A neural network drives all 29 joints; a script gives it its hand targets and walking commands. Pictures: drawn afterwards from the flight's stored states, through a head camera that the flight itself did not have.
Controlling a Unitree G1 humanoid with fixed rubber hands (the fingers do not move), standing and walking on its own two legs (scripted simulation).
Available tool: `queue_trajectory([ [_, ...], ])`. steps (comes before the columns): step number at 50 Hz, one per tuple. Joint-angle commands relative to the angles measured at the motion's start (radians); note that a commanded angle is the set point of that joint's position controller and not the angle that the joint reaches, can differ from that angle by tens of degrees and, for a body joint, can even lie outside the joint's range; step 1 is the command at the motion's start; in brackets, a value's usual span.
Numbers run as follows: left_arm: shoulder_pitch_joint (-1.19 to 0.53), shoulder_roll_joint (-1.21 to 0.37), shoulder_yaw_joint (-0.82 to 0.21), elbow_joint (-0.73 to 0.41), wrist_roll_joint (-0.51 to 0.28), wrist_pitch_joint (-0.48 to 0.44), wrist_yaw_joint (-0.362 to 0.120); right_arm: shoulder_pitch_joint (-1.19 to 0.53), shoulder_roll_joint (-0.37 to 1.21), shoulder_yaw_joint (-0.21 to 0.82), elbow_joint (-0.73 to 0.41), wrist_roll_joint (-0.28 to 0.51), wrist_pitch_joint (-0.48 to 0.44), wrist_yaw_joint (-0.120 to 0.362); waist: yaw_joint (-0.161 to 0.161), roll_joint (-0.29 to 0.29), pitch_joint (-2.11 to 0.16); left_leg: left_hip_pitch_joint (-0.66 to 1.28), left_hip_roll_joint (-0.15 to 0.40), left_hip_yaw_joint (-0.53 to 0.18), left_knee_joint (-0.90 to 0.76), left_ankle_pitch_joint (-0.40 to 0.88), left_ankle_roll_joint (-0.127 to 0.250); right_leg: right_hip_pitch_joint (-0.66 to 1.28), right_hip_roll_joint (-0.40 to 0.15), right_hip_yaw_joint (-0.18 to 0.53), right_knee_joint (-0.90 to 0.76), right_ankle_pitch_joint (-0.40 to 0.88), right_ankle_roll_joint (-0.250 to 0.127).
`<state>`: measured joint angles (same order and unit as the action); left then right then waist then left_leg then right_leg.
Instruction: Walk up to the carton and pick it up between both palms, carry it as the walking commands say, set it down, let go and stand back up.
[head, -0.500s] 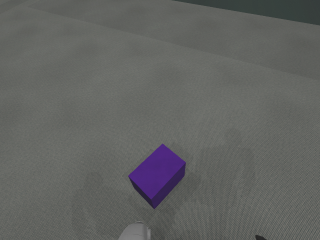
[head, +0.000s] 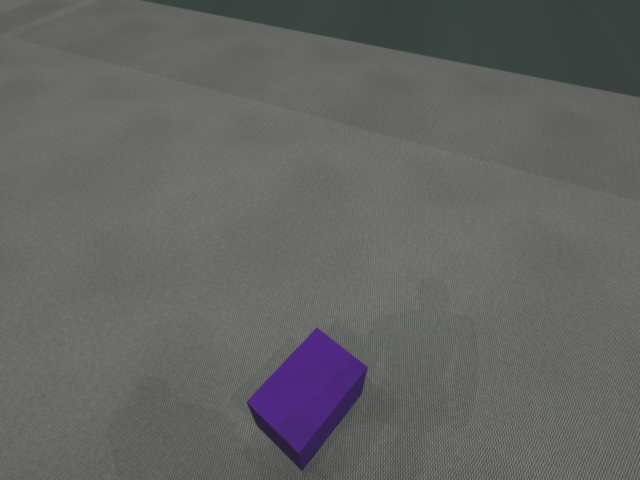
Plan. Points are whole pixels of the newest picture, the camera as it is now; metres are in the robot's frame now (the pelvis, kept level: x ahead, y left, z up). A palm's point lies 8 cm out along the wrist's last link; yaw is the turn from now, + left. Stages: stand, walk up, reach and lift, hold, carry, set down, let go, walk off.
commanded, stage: walk up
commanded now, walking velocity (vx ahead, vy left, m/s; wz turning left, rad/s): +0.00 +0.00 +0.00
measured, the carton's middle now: (309, 397) +0.43 +0.06 -0.67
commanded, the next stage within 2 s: none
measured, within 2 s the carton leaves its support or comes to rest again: neither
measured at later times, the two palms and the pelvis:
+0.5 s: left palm out of the picture +0.01 +0.19 -0.14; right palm out of the picture +0.01 -0.23 -0.14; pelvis +0.02 -0.02 +0.01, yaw +0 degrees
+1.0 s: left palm out of the picture +0.01 +0.21 -0.15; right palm out of the picture +0.02 -0.24 -0.15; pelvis +0.03 -0.02 -0.01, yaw +5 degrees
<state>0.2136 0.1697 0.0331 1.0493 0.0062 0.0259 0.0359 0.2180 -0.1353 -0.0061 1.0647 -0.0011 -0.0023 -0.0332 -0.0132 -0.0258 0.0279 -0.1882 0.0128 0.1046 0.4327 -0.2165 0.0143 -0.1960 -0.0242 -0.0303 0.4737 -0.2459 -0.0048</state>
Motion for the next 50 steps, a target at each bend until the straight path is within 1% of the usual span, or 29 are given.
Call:
queue_trajectory([
  [1, 0.051, 0.072, 0.009, 0.006, -0.005, -0.025, -0.002, 0.026, -0.114, -0.022, -0.019, -0.005, 0.001, -0.008, 0.006, -0.052, 0.056, 0.063, 0.100, -0.118, -0.108, 0.082, 0.019, -0.071, -0.103, 0.115, -0.186, 0.106, -0.021],
  [2, 0.057, 0.075, 0.012, 0.015, -0.007, -0.030, -0.002, 0.037, -0.124, -0.030, -0.013, -0.006, -0.003, -0.005, 0.009, -0.021, 0.041, 0.048, 0.100, -0.127, -0.119, 0.095, 0.021, -0.031, -0.089, 0.099, -0.194, 0.107, -0.013],
  [4, 0.063, 0.080, 0.011, 0.021, -0.004, -0.037, -0.001, 0.048, -0.114, -0.030, 0.004, -0.006, -0.010, -0.001, 0.007, -0.042, 0.024, 0.072, 0.100, -0.127, -0.125, 0.113, 0.025, -0.016, -0.080, 0.102, -0.187, 0.131, -0.016],
  [7, 0.079, 0.060, 0.006, 0.031, 0.000, -0.042, 0.000, 0.045, -0.104, -0.029, 0.015, -0.015, -0.009, 0.001, 0.010, -0.001, 0.010, 0.067, 0.097, -0.114, -0.126, 0.097, 0.019, 0.015, -0.086, 0.113, -0.204, 0.136, -0.020],
  [8, 0.067, 0.063, 0.001, 0.034, 0.004, -0.044, 0.002, 0.058, -0.111, -0.034, 0.023, -0.010, -0.009, 0.001, -0.001, -0.018, 0.022, 0.087, 0.097, -0.112, -0.132, 0.111, 0.014, -0.011, -0.086, 0.113, -0.211, 0.131, -0.023],
  [9, 0.069, 0.075, 0.006, 0.034, 0.003, -0.043, 0.001, 0.067, -0.104, -0.030, 0.036, -0.014, -0.008, 0.001, 0.004, -0.006, 0.021, 0.084, 0.100, -0.107, -0.128, 0.098, 0.013, -0.008, -0.087, 0.115, -0.221, 0.114, -0.021],
  [11, 0.079, 0.069, 0.004, 0.037, 0.006, -0.044, 0.002, 0.073, -0.096, -0.027, 0.040, -0.016, -0.010, 0.000, 0.004, -0.021, 0.025, 0.080, 0.095, -0.108, -0.127, 0.096, 0.007, -0.002, -0.081, 0.113, -0.215, 0.109, -0.024],
  [13, 0.087, 0.048, -0.006, 0.041, 0.001, -0.048, 0.001, 0.083, -0.085, -0.023, 0.051, -0.013, -0.008, 0.000, 0.000, 0.025, 0.019, 0.084, 0.102, -0.104, -0.126, 0.107, 0.007, 0.000, -0.090, 0.120, -0.219, 0.129, -0.028],
  [16, 0.092, 0.060, 0.000, 0.041, 0.001, -0.049, 0.000, 0.076, -0.070, -0.015, 0.058, -0.015, -0.008, -0.001, 0.003, 0.033, 0.036, 0.067, 0.097, -0.108, -0.129, 0.090, 0.004, -0.001, -0.075, 0.112, -0.212, 0.117, -0.026],
  [20, 0.112, 0.064, -0.005, 0.057, 0.002, -0.052, 0.002, 0.092, -0.085, -0.016, 0.068, -0.013, -0.012, -0.005, 0.004, 0.006, 0.012, 0.072, 0.105, -0.102, -0.121, 0.114, 0.004, 0.015, -0.080, 0.114, -0.203, 0.165, -0.030],
  [21, 0.124, 0.055, -0.006, 0.063, -0.006, -0.052, 0.002, 0.098, -0.086, -0.013, 0.070, -0.012, -0.013, -0.006, 0.008, 0.035, 0.038, 0.043, 0.104, -0.101, -0.123, 0.112, 0.004, 0.034, -0.076, 0.109, -0.198, 0.182, -0.030],
  [22, 0.134, 0.057, -0.008, 0.063, 0.001, -0.053, 0.003, 0.094, -0.083, -0.014, 0.073, -0.011, -0.013, -0.006, 0.012, 0.041, 0.033, 0.064, 0.106, -0.106, -0.121, 0.119, 0.005, 0.018, -0.077, 0.116, -0.199, 0.178, -0.033],
  [23, 0.134, 0.049, -0.012, 0.073, 0.001, -0.053, 0.003, 0.109, -0.091, -0.015, 0.076, -0.011, -0.013, -0.008, 0.006, 0.010, 0.019, 0.070, 0.105, -0.107, -0.118, 0.121, 0.007, 0.024, -0.075, 0.110, -0.195, 0.191, -0.031],
  [24, 0.134, 0.053, -0.011, 0.074, -0.001, -0.051, 0.004, 0.108, -0.088, -0.014, 0.083, -0.010, -0.012, -0.009, 0.007, 0.017, 0.048, 0.057, 0.107, -0.111, -0.123, 0.126, 0.005, 0.017, -0.074, 0.107, -0.196, 0.187, -0.032],
  [27, 0.137, 0.049, -0.011, 0.081, 0.002, -0.056, 0.004, 0.113, -0.068, -0.011, 0.084, -0.009, -0.014, -0.009, 0.007, 0.032, 0.024, 0.077, 0.111, -0.104, -0.115, 0.143, 0.004, 0.041, -0.080, 0.107, -0.182, 0.269, -0.035],
  [28, 0.132, 0.049, -0.010, 0.084, -0.002, -0.055, 0.003, 0.125, -0.072, -0.008, 0.088, -0.005, -0.014, -0.010, 0.007, 0.012, 0.007, 0.070, 0.110, -0.103, -0.114, 0.142, 0.003, 0.051, -0.073, 0.099, -0.171, 0.263, -0.033],
  [31, 0.145, 0.022, -0.022, 0.095, 0.000, -0.055, 0.003, 0.122, -0.069, -0.013, 0.085, -0.010, -0.013, -0.011, 0.004, 0.026, 0.026, 0.101, 0.113, -0.108, -0.103, 0.157, 0.007, 0.012, -0.068, 0.103, -0.183, 0.239, -0.029],
  [33, 0.132, 0.045, -0.011, 0.090, -0.001, -0.056, 0.008, 0.131, -0.078, -0.017, 0.090, -0.009, -0.015, -0.014, 0.004, 0.021, 0.028, 0.081, 0.114, -0.100, -0.101, 0.172, 0.008, 0.042, -0.071, 0.099, -0.173, 0.283, -0.034],
  [35, 0.149, 0.050, -0.012, 0.092, 0.002, -0.056, 0.006, 0.139, -0.071, -0.014, 0.096, -0.008, -0.014, -0.013, 0.014, 0.031, 0.042, 0.065, 0.105, -0.099, -0.103, 0.152, 0.000, 0.034, -0.067, 0.096, -0.167, 0.267, -0.034],
  [36, 0.159, 0.041, -0.014, 0.107, 0.001, -0.055, 0.007, 0.139, -0.069, -0.015, 0.095, -0.007, -0.012, -0.015, 0.011, 0.019, 0.040, 0.067, 0.108, -0.100, -0.110, 0.138, 0.008, 0.041, -0.071, 0.098, -0.174, 0.268, -0.034],
  [37, 0.164, 0.035, -0.014, 0.105, 0.003, -0.053, 0.006, 0.133, -0.071, -0.017, 0.093, -0.008, -0.012, -0.015, 0.015, 0.034, 0.046, 0.085, 0.109, -0.102, -0.109, 0.146, 0.002, 0.028, -0.072, 0.100, -0.172, 0.249, -0.032],
  [42, 0.155, 0.028, -0.017, 0.109, 0.004, -0.054, 0.008, 0.153, -0.059, -0.013, 0.103, -0.006, -0.010, -0.014, 0.006, 0.016, 0.067, 0.072, 0.108, -0.100, -0.108, 0.142, 0.002, 0.022, -0.073, 0.103, -0.177, 0.254, -0.037],
  [44, 0.155, 0.036, -0.013, 0.106, 0.003, -0.055, 0.008, 0.150, -0.059, -0.015, 0.102, -0.013, -0.010, -0.015, 0.012, 0.019, 0.053, 0.077, 0.110, -0.098, -0.114, 0.150, 0.006, 0.024, -0.069, 0.099, -0.172, 0.260, -0.038],
  [45, 0.155, 0.106, 0.036, 0.086, -0.018, -0.047, 0.022, 0.090, -0.105, -0.038, 0.022, 0.012, -0.017, -0.024, 0.041, 0.022, 0.100, -0.005, 0.135, -0.063, -0.041, 0.126, -0.017, 0.027, -0.084, 0.077, -0.154, 0.233, -0.022],
  [46, 0.164, 0.174, 0.064, 0.087, -0.025, -0.035, 0.039, 0.047, -0.137, -0.053, 0.010, 0.012, -0.001, -0.005, 0.048, 0.015, 0.127, -0.187, 0.106, -0.080, 0.073, 0.143, -0.019, 0.143, -0.111, 0.003, -0.091, 0.180, -0.022],
  [47, 0.203, 0.175, 0.071, 0.077, -0.014, -0.029, 0.046, 0.052, -0.116, -0.049, 0.000, 0.014, 0.002, -0.002, 0.058, 0.008, 0.071, -0.237, 0.092, -0.053, 0.128, 0.129, -0.019, 0.194, -0.158, 0.028, -0.081, 0.194, -0.041],
  [48, 0.237, 0.158, 0.074, 0.079, -0.006, -0.024, 0.047, 0.047, -0.110, -0.053, -0.023, 0.005, 0.004, 0.001, 0.065, -0.063, 0.051, -0.251, 0.077, -0.040, 0.209, -0.008, -0.024, 0.145, -0.221, 0.081, -0.104, 0.193, -0.065],
  [49, 0.241, 0.146, 0.077, 0.067, 0.008, -0.024, 0.052, 0.039, -0.115, -0.062, -0.051, -0.001, 0.008, 0.002, 0.073, -0.121, 0.026, -0.303, 0.068, -0.048, 0.367, -0.204, -0.023, 0.153, -0.293, 0.129, -0.123, 0.210, -0.121],
  [50, 0.231, 0.156, 0.081, 0.038, 0.025, -0.027, 0.054, 0.037, -0.097, -0.064, -0.063, -0.008, 0.011, 0.003, 0.085, -0.150, 0.013, -0.329, 0.074, -0.067, 0.527, -0.319, -0.028, 0.119, -0.352, 0.153, -0.132, 0.280, -0.164],
])
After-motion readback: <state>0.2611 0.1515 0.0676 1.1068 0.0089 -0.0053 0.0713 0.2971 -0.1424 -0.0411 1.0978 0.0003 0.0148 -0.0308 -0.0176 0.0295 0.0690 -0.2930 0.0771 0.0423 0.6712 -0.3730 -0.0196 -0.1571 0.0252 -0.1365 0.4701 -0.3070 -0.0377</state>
